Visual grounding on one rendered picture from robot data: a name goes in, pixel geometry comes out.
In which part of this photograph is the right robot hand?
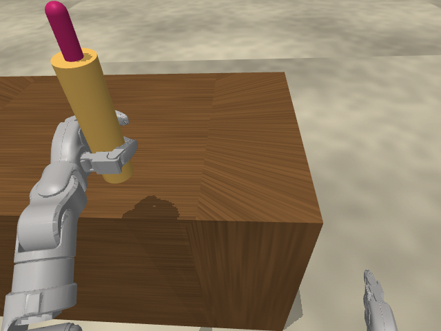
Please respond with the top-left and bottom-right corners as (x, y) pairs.
(363, 270), (398, 331)

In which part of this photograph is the bottle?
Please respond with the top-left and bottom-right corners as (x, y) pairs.
(45, 1), (134, 183)

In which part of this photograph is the left robot arm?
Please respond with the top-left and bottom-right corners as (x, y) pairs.
(1, 161), (88, 331)

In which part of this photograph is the left robot hand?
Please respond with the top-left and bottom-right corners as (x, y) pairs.
(50, 110), (138, 178)

